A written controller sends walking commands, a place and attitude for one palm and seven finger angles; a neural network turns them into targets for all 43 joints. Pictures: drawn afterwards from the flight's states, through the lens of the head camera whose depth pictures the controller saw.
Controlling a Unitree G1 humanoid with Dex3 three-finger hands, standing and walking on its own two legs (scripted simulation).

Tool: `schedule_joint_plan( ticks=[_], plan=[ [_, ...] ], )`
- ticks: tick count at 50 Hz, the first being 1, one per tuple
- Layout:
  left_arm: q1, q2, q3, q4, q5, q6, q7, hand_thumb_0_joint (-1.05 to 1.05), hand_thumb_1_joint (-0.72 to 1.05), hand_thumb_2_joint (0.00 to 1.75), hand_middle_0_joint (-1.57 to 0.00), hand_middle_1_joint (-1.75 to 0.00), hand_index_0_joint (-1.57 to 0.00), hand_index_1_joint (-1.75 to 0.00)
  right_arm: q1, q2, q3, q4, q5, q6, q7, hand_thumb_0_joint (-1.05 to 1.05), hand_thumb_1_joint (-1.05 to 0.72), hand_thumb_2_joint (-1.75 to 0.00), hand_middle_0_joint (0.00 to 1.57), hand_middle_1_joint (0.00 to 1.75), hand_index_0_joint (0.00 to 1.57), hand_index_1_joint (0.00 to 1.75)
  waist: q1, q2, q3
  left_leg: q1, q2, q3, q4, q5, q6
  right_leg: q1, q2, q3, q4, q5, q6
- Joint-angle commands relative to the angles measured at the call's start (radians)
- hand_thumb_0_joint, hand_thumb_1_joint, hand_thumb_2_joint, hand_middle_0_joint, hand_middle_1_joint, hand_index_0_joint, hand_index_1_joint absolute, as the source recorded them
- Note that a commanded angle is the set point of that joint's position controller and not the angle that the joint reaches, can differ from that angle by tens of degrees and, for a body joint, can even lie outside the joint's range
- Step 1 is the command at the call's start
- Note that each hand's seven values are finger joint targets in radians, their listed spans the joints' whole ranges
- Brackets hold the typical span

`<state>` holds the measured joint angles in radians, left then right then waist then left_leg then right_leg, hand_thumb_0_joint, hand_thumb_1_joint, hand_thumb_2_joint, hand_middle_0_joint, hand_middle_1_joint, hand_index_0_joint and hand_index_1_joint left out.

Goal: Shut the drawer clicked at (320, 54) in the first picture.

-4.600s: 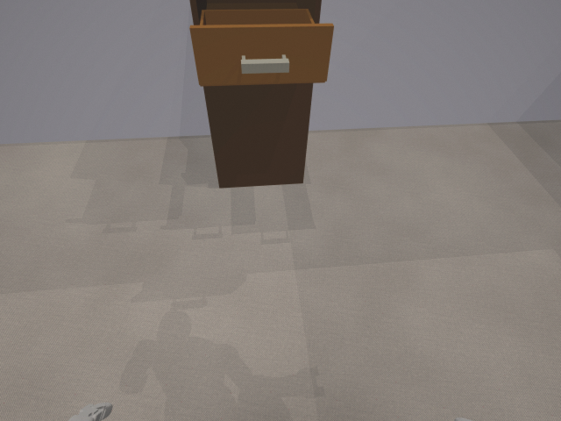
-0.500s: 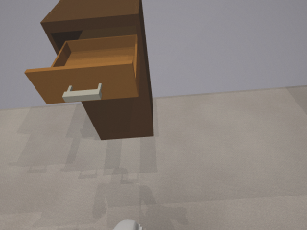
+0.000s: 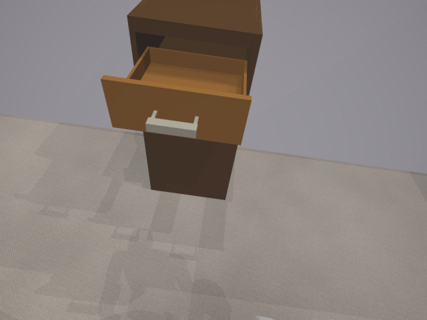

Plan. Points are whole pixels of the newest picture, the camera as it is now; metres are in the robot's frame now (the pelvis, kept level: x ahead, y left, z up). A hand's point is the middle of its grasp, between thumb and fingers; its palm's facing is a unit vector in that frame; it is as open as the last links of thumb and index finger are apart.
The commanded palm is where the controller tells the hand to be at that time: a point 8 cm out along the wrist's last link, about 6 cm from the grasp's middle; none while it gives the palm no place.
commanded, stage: take the last steps up to it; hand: left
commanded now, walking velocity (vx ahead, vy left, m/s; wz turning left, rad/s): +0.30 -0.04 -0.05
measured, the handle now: (173, 122) +0.58 +0.16 +0.03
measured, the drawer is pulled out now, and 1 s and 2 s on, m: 0.30 0.30 0.30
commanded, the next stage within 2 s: come to a stop and stand still in 0.62 s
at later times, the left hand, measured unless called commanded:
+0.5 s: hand (170, 267) +0.27 +0.12 -0.18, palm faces +0.01 -0.98 -0.18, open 7.4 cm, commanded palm none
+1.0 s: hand (163, 291) +0.22 +0.12 -0.19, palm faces +0.06 -0.99 -0.13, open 7.4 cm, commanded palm none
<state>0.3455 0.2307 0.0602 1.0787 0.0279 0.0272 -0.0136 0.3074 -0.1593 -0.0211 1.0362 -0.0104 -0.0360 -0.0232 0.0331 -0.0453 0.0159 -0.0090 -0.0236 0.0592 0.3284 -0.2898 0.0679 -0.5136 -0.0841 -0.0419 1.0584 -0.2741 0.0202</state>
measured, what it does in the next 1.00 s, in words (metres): walks ahead: right foot, then left foot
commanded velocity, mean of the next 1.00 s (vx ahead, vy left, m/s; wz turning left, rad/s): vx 0.10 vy -0.03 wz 0.00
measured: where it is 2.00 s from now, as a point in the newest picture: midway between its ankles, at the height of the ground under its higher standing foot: outside the picture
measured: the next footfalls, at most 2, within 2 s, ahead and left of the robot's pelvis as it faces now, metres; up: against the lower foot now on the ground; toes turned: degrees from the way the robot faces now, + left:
right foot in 0.38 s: +0.26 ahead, -0.13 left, +0.00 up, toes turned -8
left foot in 0.84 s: +0.35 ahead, +0.09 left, +0.00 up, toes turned +4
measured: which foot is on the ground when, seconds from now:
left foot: down 0.00-0.38, up 0.40-0.82, down 0.84-1.00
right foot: up 0.00-0.36, down 0.38-0.94, up 0.96-1.00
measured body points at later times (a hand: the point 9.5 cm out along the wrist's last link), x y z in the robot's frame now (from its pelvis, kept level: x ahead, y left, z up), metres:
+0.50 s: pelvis +0.17 -0.05 -0.02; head +0.18 -0.06 +0.43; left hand +0.27 +0.17 -0.16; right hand +0.07 -0.25 -0.18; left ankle +0.05 +0.07 -0.64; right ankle +0.22 -0.12 -0.75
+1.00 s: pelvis +0.27 -0.03 -0.01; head +0.29 -0.01 +0.44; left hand +0.22 +0.18 -0.18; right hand +0.36 -0.23 -0.15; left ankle +0.31 +0.09 -0.75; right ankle +0.21 -0.13 -0.73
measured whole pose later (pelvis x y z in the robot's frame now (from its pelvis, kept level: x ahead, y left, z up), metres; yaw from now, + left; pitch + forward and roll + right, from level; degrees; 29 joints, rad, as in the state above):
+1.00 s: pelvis +0.27 -0.03 -0.01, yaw -3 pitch -2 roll +1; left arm 0.34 0.13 0.02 1.13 0.01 0.03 0.04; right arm 0.09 -0.09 -0.01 1.05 0.00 -0.02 -0.04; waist 0.07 -0.06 0.07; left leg -0.25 0.04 0.13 0.47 -0.19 0.02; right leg -0.19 -0.03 -0.06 0.64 -0.45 0.01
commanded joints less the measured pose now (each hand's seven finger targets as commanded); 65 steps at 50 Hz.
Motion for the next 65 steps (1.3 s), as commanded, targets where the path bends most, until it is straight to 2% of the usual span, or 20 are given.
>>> schedule_joint_plan(
  ticks=[1, 12, 15, 17, 18, 19, 20, 23, 27, 38, 40, 42, 43, 47, 53, 59, 60, 62, 63, 65],
  plan=[
    [-0.068, 0.033, 0.001, -0.070, -0.004, -0.031, 0.002, 0.00, 0.90, 0.90, -0.20, -0.30, -0.20, -0.30, 0.126, -0.122, -0.016, 0.007, 0.003, -0.031, -0.016, 0.00, -0.90, -0.90, 0.20, 0.30, 0.20, 0.30, -0.034, 0.152, 0.115, 0.039, 0.252, -0.142, -0.135, 0.498, 0.067, -0.199, -0.006, 0.004, 0.062, 0.056, 0.015],
    [-0.334, -0.017, -0.015, -0.151, -0.014, -0.047, -0.008, 0.00, 0.90, 0.90, -0.20, -0.30, -0.20, -0.30, 0.291, -0.099, -0.009, 0.109, -0.016, -0.040, -0.031, 0.00, -0.90, -0.90, 0.20, 0.30, 0.20, 0.30, -0.093, 0.163, 0.173, 0.123, 0.282, -0.108, -0.073, 0.737, 0.079, -0.159, 0.017, -0.061, -0.284, 0.040, -0.046],
    [-0.220, 0.000, -0.010, -0.121, -0.015, -0.057, 0.002, 0.00, 0.90, 0.90, -0.20, -0.30, -0.20, -0.30, 0.272, -0.123, -0.015, 0.120, -0.013, -0.035, -0.029, 0.00, -0.90, -0.90, 0.20, 0.30, 0.20, 0.30, -0.034, 0.160, 0.097, 0.065, 0.273, -0.077, 0.070, 1.027, 0.060, 0.102, 0.091, -0.112, -0.388, 0.003, -0.085],
    [-0.012, 0.031, 0.009, -0.057, -0.008, -0.070, 0.008, 0.00, 0.90, 0.90, -0.20, -0.30, -0.20, -0.30, 0.236, -0.132, -0.021, 0.110, -0.001, -0.034, -0.027, 0.00, -0.90, -0.90, 0.20, 0.30, 0.20, 0.30, 0.061, 0.130, -0.002, -0.056, 0.227, -0.035, 0.310, 0.957, 0.018, 0.411, 0.106, -0.106, -0.509, 0.132, -0.105],
    [0.127, 0.101, 0.027, -0.020, -0.004, -0.084, 0.016, 0.00, 0.90, 0.90, -0.20, -0.30, -0.20, -0.30, 0.232, -0.112, -0.022, 0.098, 0.011, -0.037, -0.015, 0.00, -0.90, -0.90, 0.20, 0.30, 0.20, 0.30, 0.116, 0.038, -0.099, -0.252, 0.174, -0.011, 0.553, 0.658, -0.011, 0.658, -0.046, 0.069, -0.528, 0.207, -0.168],
    [0.195, 0.179, 0.048, -0.008, -0.010, -0.089, 0.024, 0.00, 0.90, 0.90, -0.20, -0.30, -0.20, -0.30, 0.291, -0.050, -0.021, 0.076, 0.019, -0.042, -0.014, 0.00, -0.90, -0.90, 0.20, 0.30, 0.20, 0.30, 0.093, -0.174, -0.217, -0.478, 0.006, 0.027, 0.901, -0.215, -0.055, 0.818, -0.354, 0.517, -0.644, 0.381, -0.299],
    [0.172, 0.195, 0.048, -0.018, -0.031, -0.081, 0.029, 0.00, 0.90, 0.90, -0.20, -0.30, -0.20, -0.30, 0.237, -0.081, -0.026, 0.056, 0.020, -0.031, -0.015, 0.00, -0.90, -0.90, 0.20, 0.30, 0.20, 0.30, 0.084, -0.066, -0.191, -0.486, 0.031, -0.078, 1.050, -0.278, -0.026, 0.709, -0.399, 0.569, -0.747, 0.349, -0.342],
    [-0.060, 0.063, 0.015, -0.065, -0.026, -0.082, 0.036, 0.00, 0.90, 0.90, -0.20, -0.30, -0.20, -0.30, 0.131, -0.022, -0.031, 0.039, -0.002, -0.006, 0.002, 0.00, -0.90, -0.90, 0.20, 0.30, 0.20, 0.30, -0.011, 0.049, 0.084, -0.498, 0.141, -0.094, 1.010, -0.082, -0.028, 0.267, -0.282, 0.318, -0.849, 0.042, -0.245],
    [-0.078, 0.001, -0.009, -0.058, -0.012, -0.100, 0.039, 0.00, 0.90, 0.90, -0.20, -0.30, -0.20, -0.30, 0.186, 0.022, -0.027, 0.052, -0.014, 0.029, 0.010, 0.00, -0.90, -0.90, 0.20, 0.30, 0.20, 0.30, -0.083, -0.007, 0.078, -0.410, 0.154, -0.042, 0.816, -0.018, -0.070, 0.128, -0.184, 0.087, -0.876, 0.205, -0.188],
    [0.043, 0.023, -0.013, 0.009, -0.009, -0.091, 0.038, 0.00, 0.90, 0.90, -0.20, -0.30, -0.20, -0.30, -0.107, -0.008, -0.012, -0.021, -0.004, 0.006, 0.018, 0.00, -0.90, -0.90, 0.20, 0.30, 0.20, 0.30, -0.009, -0.066, 0.018, -0.329, 0.095, 0.013, 0.290, 0.039, -0.106, 0.367, -0.143, 0.077, -0.753, 0.551, -0.169],
    [0.034, 0.007, -0.025, 0.020, -0.014, -0.078, 0.046, 0.00, 0.90, 0.90, -0.20, -0.30, -0.20, -0.30, -0.056, -0.018, -0.006, 0.013, 0.000, 0.000, 0.007, 0.00, -0.90, -0.90, 0.20, 0.30, 0.20, 0.30, -0.037, -0.032, -0.009, -0.157, 0.088, 0.010, 0.102, 0.260, -0.106, 0.342, -0.087, 0.036, -0.652, 0.554, -0.110],
    [0.092, -0.037, -0.040, 0.030, -0.025, -0.068, 0.057, 0.00, 0.90, 0.90, -0.20, -0.30, -0.20, -0.30, -0.006, -0.106, -0.013, 0.027, -0.001, -0.015, -0.009, 0.00, -0.90, -0.90, 0.20, 0.30, 0.20, 0.30, -0.032, 0.133, -0.116, 0.059, 0.254, -0.095, 0.144, 0.847, -0.043, 0.266, -0.022, 0.014, -0.588, 0.299, -0.037],
    [0.107, -0.041, -0.043, 0.036, -0.023, -0.059, 0.064, 0.00, 0.90, 0.90, -0.20, -0.30, -0.20, -0.30, -0.014, -0.130, -0.019, 0.031, 0.003, -0.003, -0.015, 0.00, -0.90, -0.90, 0.20, 0.30, 0.20, 0.30, -0.031, 0.149, -0.105, 0.069, 0.308, -0.108, 0.151, 0.928, -0.002, 0.258, -0.005, 0.008, -0.610, 0.124, -0.020],
    [0.079, 0.002, -0.027, 0.022, -0.017, -0.012, 0.062, 0.00, 0.90, 0.90, -0.20, -0.30, -0.20, -0.30, -0.064, -0.141, -0.027, 0.024, 0.008, 0.026, -0.038, 0.00, -0.90, -0.90, 0.20, 0.30, 0.20, 0.30, -0.029, 0.271, 0.023, -0.095, 0.360, -0.172, 0.005, 0.884, 0.076, 0.234, 0.021, -0.002, -0.393, -0.200, 0.002],
    [0.052, -0.014, 0.002, -0.029, -0.008, 0.009, 0.055, 0.00, 0.90, 0.90, -0.20, -0.30, -0.20, -0.30, -0.095, -0.165, -0.064, -0.017, -0.006, 0.044, -0.040, 0.00, -0.90, -0.90, 0.20, 0.30, 0.20, 0.30, -0.036, 0.170, -0.110, -0.041, 0.381, -0.160, 0.044, 0.783, 0.137, 0.123, 0.031, 0.044, -0.128, -0.256, 0.004],
    [0.088, -0.031, 0.004, -0.046, -0.006, -0.002, 0.046, 0.00, 0.90, 0.90, -0.20, -0.30, -0.20, -0.30, -0.170, -0.156, -0.074, -0.048, -0.010, 0.056, -0.013, 0.00, -0.90, -0.90, 0.20, 0.30, 0.20, 0.30, 0.003, 0.190, -0.110, -0.259, 0.284, -0.093, 0.057, 0.221, 0.041, 0.339, 0.042, -0.026, -0.491, -0.034, -0.001],
    [0.101, -0.001, 0.006, -0.041, 0.000, -0.005, 0.048, 0.00, 0.90, 0.90, -0.20, -0.30, -0.20, -0.30, -0.168, -0.130, -0.072, -0.048, -0.004, 0.060, -0.007, 0.00, -0.90, -0.90, 0.20, 0.30, 0.20, 0.30, 0.013, 0.107, -0.083, -0.340, 0.225, -0.068, 0.099, 0.075, -0.002, 0.398, 0.033, -0.010, -0.612, 0.042, -0.002],
    [-0.010, 0.122, 0.011, -0.084, 0.008, -0.014, 0.050, 0.00, 0.90, 0.90, -0.20, -0.30, -0.20, -0.30, -0.174, -0.033, -0.049, -0.079, 0.002, 0.079, 0.009, 0.00, -0.90, -0.90, 0.20, 0.30, 0.20, 0.30, -0.014, -0.239, 0.056, -0.411, 0.072, 0.014, 0.328, -0.178, -0.095, 0.185, -0.238, 0.305, -0.876, -0.120, -0.115],
    [-0.063, 0.133, 0.007, -0.107, 0.005, -0.012, 0.050, 0.00, 0.90, 0.90, -0.20, -0.30, -0.20, -0.30, -0.194, -0.060, -0.053, -0.082, -0.001, 0.086, 0.015, 0.00, -0.90, -0.90, 0.20, 0.30, 0.20, 0.30, -0.004, -0.161, 0.066, -0.347, 0.082, -0.030, 0.439, -0.204, -0.088, 0.070, -0.267, 0.308, -0.914, -0.244, -0.165],
    [-0.132, 0.090, 0.005, -0.112, 0.005, -0.017, 0.056, 0.00, 0.90, 0.90, -0.20, -0.30, -0.20, -0.30, -0.169, -0.066, -0.052, -0.056, -0.007, 0.092, 0.014, 0.00, -0.90, -0.90, 0.20, 0.30, 0.20, 0.30, -0.030, -0.189, 0.122, -0.353, 0.094, -0.065, 0.511, -0.136, -0.072, 0.038, -0.196, 0.261, -0.895, -0.209, -0.155]
  ],
)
